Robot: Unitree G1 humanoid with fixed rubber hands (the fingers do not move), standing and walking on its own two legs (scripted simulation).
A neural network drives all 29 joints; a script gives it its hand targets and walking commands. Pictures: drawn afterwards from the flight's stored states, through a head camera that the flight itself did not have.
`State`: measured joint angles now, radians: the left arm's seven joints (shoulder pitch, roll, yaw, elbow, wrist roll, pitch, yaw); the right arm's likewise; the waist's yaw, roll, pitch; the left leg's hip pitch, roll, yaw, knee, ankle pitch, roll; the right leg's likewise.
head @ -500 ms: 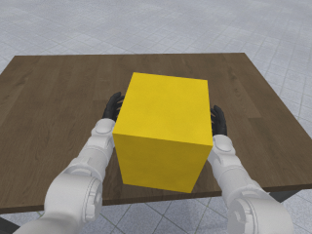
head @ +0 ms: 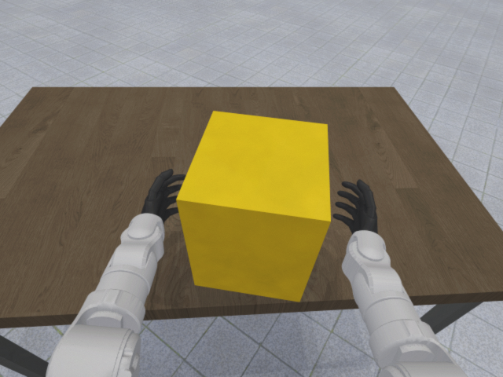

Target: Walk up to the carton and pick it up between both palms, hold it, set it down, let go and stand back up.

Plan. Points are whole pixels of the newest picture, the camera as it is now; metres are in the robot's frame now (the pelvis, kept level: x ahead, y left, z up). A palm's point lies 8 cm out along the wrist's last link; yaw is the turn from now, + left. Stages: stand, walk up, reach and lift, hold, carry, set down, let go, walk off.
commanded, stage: set down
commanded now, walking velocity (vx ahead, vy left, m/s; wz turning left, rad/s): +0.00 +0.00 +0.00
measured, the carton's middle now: (257, 208) +0.42 +0.00 +0.04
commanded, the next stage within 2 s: none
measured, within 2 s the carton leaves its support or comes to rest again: neither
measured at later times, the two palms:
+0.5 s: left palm (127, 256) +0.33 +0.21 +0.04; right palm (374, 264) +0.30 -0.17 +0.06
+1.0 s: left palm (104, 296) +0.26 +0.23 +0.04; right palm (382, 302) +0.24 -0.17 +0.05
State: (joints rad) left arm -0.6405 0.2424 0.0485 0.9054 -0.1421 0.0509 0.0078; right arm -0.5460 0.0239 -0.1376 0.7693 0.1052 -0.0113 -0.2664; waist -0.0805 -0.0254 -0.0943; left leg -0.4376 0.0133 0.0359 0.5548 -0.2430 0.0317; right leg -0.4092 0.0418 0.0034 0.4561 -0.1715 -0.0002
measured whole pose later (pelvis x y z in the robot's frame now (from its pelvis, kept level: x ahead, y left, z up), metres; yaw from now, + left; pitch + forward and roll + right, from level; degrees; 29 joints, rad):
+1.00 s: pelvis +0.00 +0.01 +0.01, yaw +0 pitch -4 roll -1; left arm -0.04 0.36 -0.07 0.20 -0.28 0.22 -0.04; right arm 0.08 0.00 -0.04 0.12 0.15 0.17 -0.24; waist 0.01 -0.03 0.04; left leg -0.18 -0.01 0.04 0.48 -0.23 0.04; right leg -0.16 0.03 0.01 0.40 -0.17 0.00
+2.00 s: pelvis +0.02 +0.00 +0.01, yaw +1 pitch -5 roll -2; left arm 0.37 0.35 -0.08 0.00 -0.21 0.14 -0.04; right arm 0.41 -0.04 0.00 0.05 0.11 0.08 -0.14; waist 0.05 -0.01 0.09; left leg -0.11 0.00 0.03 0.44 -0.25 0.03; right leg -0.09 0.03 0.00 0.35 -0.18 0.00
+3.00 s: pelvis +0.04 -0.03 +0.01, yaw +0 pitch -5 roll +0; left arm 0.28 0.25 -0.03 0.42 -0.06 0.11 0.00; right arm 0.29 -0.12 -0.01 0.60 0.03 -0.15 -0.03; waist 0.06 -0.01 0.10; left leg -0.05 0.01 0.04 0.37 -0.24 -0.01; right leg -0.07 0.04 0.01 0.38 -0.22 -0.04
